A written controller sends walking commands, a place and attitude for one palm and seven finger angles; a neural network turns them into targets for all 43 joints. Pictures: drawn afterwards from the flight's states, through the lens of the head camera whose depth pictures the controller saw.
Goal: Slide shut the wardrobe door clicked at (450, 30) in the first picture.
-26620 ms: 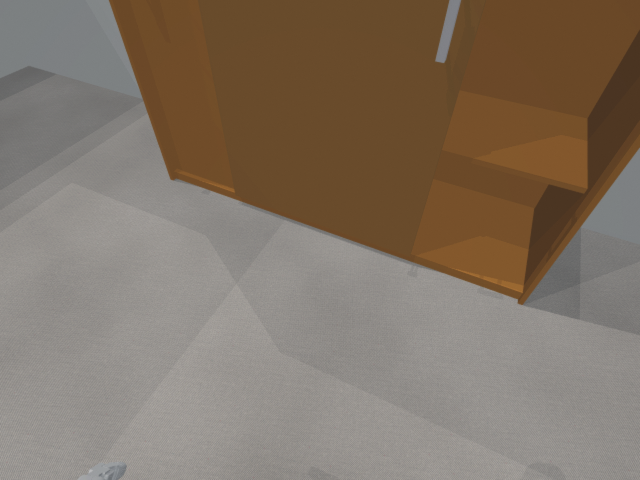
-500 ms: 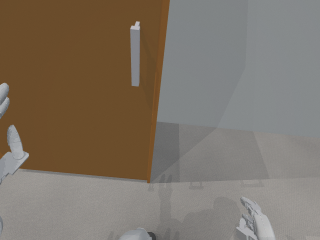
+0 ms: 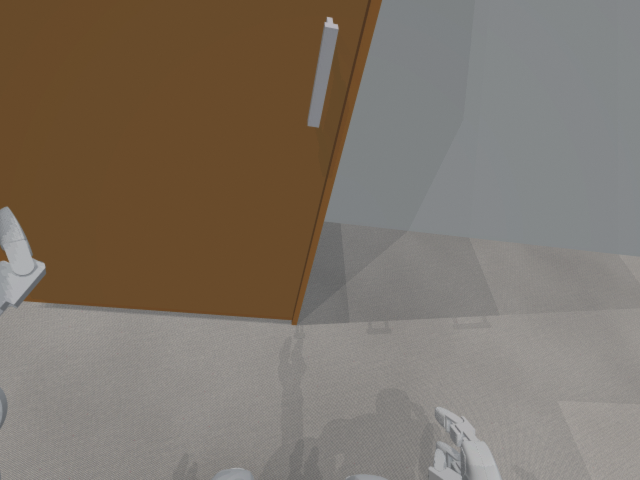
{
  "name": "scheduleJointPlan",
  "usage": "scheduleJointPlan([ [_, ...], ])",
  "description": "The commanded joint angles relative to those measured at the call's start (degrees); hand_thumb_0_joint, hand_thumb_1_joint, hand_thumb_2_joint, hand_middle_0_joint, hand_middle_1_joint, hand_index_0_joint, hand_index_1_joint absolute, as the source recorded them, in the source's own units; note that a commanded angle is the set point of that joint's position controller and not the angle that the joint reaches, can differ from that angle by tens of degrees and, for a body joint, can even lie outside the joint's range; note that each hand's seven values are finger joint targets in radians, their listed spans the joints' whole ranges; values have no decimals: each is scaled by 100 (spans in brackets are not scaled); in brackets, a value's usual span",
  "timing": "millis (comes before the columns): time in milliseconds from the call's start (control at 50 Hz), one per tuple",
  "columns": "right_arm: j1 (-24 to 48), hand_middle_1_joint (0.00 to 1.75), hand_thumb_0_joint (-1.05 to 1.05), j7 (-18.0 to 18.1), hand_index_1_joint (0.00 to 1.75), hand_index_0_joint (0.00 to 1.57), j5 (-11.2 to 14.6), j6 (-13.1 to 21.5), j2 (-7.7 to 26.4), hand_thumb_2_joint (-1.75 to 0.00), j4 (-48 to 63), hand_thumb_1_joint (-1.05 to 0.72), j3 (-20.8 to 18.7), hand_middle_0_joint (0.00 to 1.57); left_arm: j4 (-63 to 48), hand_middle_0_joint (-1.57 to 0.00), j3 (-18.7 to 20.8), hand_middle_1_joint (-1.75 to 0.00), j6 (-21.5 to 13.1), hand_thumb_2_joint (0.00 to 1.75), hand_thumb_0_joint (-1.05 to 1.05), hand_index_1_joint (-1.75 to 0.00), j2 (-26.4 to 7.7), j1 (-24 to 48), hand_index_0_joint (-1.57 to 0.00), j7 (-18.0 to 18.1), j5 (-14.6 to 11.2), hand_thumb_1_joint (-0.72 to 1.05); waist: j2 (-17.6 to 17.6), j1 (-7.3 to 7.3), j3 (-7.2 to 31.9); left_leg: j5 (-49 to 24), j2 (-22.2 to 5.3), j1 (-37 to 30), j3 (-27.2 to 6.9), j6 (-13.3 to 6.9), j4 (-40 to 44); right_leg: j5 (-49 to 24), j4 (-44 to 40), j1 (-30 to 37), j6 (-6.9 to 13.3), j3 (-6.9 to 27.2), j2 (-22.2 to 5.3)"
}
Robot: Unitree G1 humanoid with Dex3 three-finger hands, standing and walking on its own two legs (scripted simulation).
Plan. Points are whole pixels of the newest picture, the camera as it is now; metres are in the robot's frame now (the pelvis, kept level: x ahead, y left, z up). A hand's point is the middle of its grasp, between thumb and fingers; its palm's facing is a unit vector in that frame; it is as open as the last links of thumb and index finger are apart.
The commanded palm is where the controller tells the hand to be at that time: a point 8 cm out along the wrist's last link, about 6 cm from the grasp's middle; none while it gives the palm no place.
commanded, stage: stop stepping back and stand still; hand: left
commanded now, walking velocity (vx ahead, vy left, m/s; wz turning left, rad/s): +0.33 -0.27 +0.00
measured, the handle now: (321, 74) +0.74 +0.07 +0.17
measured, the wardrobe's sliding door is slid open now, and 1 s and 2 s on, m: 0.00 0.00 0.00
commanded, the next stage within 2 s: let the arm hang, fingers relaxed in 0.70 s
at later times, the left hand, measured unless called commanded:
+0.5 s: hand out of the picture +0.14 +0.34 +0.17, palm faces +0.37 -0.87 -0.32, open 7.4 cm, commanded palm +0.07 +0.38 +0.19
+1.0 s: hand out of the picture +0.11 +0.28 -0.12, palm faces -0.03 -0.96 -0.28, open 7.4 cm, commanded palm none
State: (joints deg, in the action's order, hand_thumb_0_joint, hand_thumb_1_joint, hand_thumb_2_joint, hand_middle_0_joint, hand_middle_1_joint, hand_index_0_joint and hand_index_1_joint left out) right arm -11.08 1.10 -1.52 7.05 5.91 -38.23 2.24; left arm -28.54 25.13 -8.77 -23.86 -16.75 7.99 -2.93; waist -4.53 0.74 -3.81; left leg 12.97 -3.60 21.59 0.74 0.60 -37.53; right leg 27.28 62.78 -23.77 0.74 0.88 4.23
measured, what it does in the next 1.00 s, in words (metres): steps to the left: right foot, then left foot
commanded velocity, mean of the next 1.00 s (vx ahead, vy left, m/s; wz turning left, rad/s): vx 0.10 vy -0.12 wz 0.00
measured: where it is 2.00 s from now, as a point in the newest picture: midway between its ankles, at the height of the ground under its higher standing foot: outside the picture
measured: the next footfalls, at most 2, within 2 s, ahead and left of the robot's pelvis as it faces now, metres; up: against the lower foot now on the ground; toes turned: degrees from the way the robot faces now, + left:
right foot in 0.20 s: -0.07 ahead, -0.05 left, +0.01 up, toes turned -9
left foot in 0.40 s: +0.02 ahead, +0.23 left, +0.00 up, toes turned +5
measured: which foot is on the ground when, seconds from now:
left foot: down 0.00-0.14, up 0.16-0.38, down 0.40-1.00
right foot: up 0.00-0.18, down 0.20-0.40, up 0.42-0.70, down 0.72-1.00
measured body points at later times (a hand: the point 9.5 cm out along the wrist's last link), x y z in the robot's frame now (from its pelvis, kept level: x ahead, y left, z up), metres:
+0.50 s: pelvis -0.09 +0.09 -0.01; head -0.08 +0.15 +0.44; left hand +0.12 +0.39 +0.19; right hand +0.04 -0.15 -0.07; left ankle -0.02 +0.23 -0.73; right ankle -0.11 -0.02 -0.68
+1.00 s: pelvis -0.07 +0.09 -0.02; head -0.05 +0.07 +0.43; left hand +0.11 +0.33 -0.10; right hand +0.04 -0.18 -0.14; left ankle -0.02 +0.21 -0.73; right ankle -0.07 -0.04 -0.70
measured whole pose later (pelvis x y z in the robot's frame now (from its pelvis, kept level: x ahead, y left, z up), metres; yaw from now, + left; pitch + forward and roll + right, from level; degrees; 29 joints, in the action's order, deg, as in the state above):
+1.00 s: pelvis -0.07 +0.09 -0.02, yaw -1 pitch +0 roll +1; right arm -9.8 0.1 -3.4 -0.4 16.0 -43.4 0.2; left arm 32.9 3.5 5.6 -12.8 -10.7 0.1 0.8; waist 1.1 -3.3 -2.4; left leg 18.5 -2.8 24.5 4.9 -0.2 -43.3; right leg 29.3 54.6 -25.5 -3.5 -0.7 -2.1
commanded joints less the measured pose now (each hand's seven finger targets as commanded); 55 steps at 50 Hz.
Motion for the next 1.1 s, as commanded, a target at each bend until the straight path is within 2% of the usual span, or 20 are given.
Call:
scheduleJointPlan([
  [0, 585, 30, 0, -29, 30, 20, 9, 121, 1162, -90, 1235, -90, -511, 20, -2283, -20, 229, -30, -382, 90, 0, -30, -849, -1104, -20, -8, 13, 90, 2294, 123, 972, 3059, -931, 185, -649, 498, 3578, -446, -219, 882, 103, -902, 285],
  [100, 417, 30, 0, 234, 30, 20, -75, -104, 958, -90, 1176, -90, -544, 20, -1605, -20, 683, -30, 38, 90, 0, -30, -1409, -1466, -20, 41, -92, 90, 1660, 329, 1270, 1091, -296, 781, 775, 1045, 1815, 711, -3368, 3457, 594, -1459, 400],
  [140, 207, 30, 0, 299, 30, 20, 280, -87, 1151, -90, 1032, -90, -635, 20, -1587, -20, 573, -30, -6, 90, 0, -30, -1406, -673, -20, -35, -5, 90, -1351, 39, 471, 1881, 252, 1198, 302, 265, -3837, -1068, -4741, 1057, 1440, 426, -1785],
  [180, 254, 30, 0, 217, 30, 20, 14, -43, 1131, -90, 1129, -90, -332, 20, -1696, -20, 1523, -30, -324, 90, 0, -30, -2469, 257, -20, 225, -110, 90, -315, -244, 215, 1483, -450, 2198, -717, 45, -4796, 613, -5091, 427, 1169, 2300, -2935],
  [200, 205, 30, 0, 146, 30, 20, -15, -6, 972, -90, 1226, -90, -227, 20, -480, -20, 1540, -30, -430, 90, 0, -30, -2363, -92, -20, 237, -130, 90, -311, -240, 278, 1172, -661, 1914, -501, 99, -3654, 319, -4715, 632, -484, 1824, -2595],
  [220, 219, 30, 0, 268, 30, 20, 91, -86, 1172, -90, 871, -90, -558, 20, 209, -20, 547, -30, -230, 90, 0, -30, -1028, -456, -20, 97, -109, 90, -1035, 6, 189, 826, -130, 2495, 320, 142, -3329, 905, -5029, 1694, 692, 1738, -2040],
  [260, 723, 30, 0, 402, 30, 20, 202, -9, 1343, -90, 1041, -90, -605, 20, -370, -20, 252, -30, -198, 90, 0, -30, -907, -32, -20, 58, -47, 90, -334, -26, -593, 1439, -472, 1438, -62, -14, -2492, 1140, -5096, 323, 1184, 1789, -2250],
  [340, 322, 30, 0, 534, 30, 20, 17, 107, 1203, -90, 947, -90, -397, 20, -1474, -20, -70, -30, -337, 90, 0, -30, -875, 297, -20, 99, 33, 90, 441, -197, 34, 865, 88, -1170, 1066, 20, 428, 896, -3770, -100, 707, -137, -1303],
  [380, 221, 30, 0, 547, 30, 20, 29, 273, 1504, -90, 1174, -90, -531, 20, -2505, -20, 342, -30, -594, 90, 0, -30, -1313, 461, -20, 114, 6, 90, 2889, -129, 430, 626, -1755, -2271, -2080, -489, 2191, 853, -743, -1363, -75, -930, -164],
  [420, 352, 30, 0, 336, 30, 20, 4, 349, 1364, -90, 1035, -90, -559, 20, -2508, -20, 787, -30, -829, 90, 0, -30, -1649, 461, -20, 1, 28, 90, 2438, -138, 276, 2553, -2322, -647, -2947, -821, 3184, 410, 502, -800, -124, 93, -456],
  [500, 302, 30, 0, 87, 30, 20, -15, 299, 1291, -90, 1134, -90, -692, 20, -2226, -20, 905, -30, -777, 90, 0, -30, -1227, -792, -20, -19, 102, 90, 2574, 33, 488, 2112, -1606, 136, -600, -506, 2701, -574, -874, 496, -98, -511, -579],
  [620, 58, 30, 0, 214, 30, 20, 64, -1, 1276, -90, 1260, -90, -603, 20, -829, -20, 723, -30, -396, 90, 0, -30, -989, -1431, -20, -30, -24, 90, 1728, -32, 632, 2360, -1281, 174, -51, -298, 2161, -73, -3196, 1808, -13, -1251, -37],
  [700, 162, 30, 0, 265, 30, 20, 141, 2, 1088, -90, 1284, -90, -432, 20, -1010, -20, 886, -30, -254, 90, 0, -30, -1546, -1039, -20, 109, -55, 90, -771, -18, 577, 1256, -33, 1468, 400, 2, -1692, -2156, -4625, 2068, 1098, 1824, -2211],
  [760, 276, 30, 0, 271, 30, 20, 213, 181, 1206, -90, 1049, -90, -476, 20, -1253, -20, 571, -30, -259, 90, 0, -30, -1164, -594, -20, 161, -30, 90, -813, -120, 585, 1168, -190, 505, 167, 15, -983, -2307, -3954, 1302, 990, 1104, -2025],
  [780, 165, 30, 0, -238, 30, 20, 103, 123, 1695, -90, -129, -90, -668, 20, 3220, -20, -1731, -30, 611, 90, 0, -30, 481, -189, -20, -505, 630, 90, -78, -656, 228, 363, -549, 593, 523, 47, -706, -4208, -2457, 659, 404, -895, -2293],
  [820, -406, 30, 0, -153, 30, 20, 69, -437, 1941, -90, 111, -90, -613, 20, 3529, -20, -1967, -30, 1044, 90, 0, -30, 623, -715, -20, -778, 416, 90, 1288, -403, 1012, -2881, -1216, -732, -1077, -599, 319, -1834, -676, -378, -402, -879, -920],
  [880, -344, 30, 0, -6, 30, 20, -196, -531, 2125, -90, 204, -90, -561, 20, 4275, -20, -2067, -30, 1069, 90, 0, -30, 726, 122, -20, -752, 425, 90, 692, -404, 533, -3017, -2140, -397, -2586, -1565, 1294, 913, 551, -930, -442, 146, -723],
  [980, 486, 30, 0, -43, 30, 20, -108, -742, 1656, -90, -261, -90, -431, 20, 6681, -20, -2129, -30, 996, 90, 0, -30, 381, -365, -20, -816, 414, 90, 1041, 264, 870, 261, -589, 858, -488, -457, 720, -988, -2842, 1734, -338, -104, -684],
  [1020, 142, 30, 0, -87, 30, 20, 18, -878, 1124, -90, -372, -90, -415, 20, 7036, -20, -2140, -30, 890, 90, 0, -30, -213, -28, -20, -789, 474, 90, -313, -36, 538, 1797, 396, 562, 260, 11, -809, 365, -4923, 401, 485, 2257, -2223],
  [1080, -159, 30, 0, -41, 30, 20, -59, -911, 1139, -90, -853, -90, -542, 20, 7340, -20, -2080, -30, 777, 90, 0, -30, 425, 607, -20, -688, 519, 90, -142, -264, 336, 1258, 171, 405, -149, -89, -1662, -833, -4924, 457, 806, 2087, -2021],
])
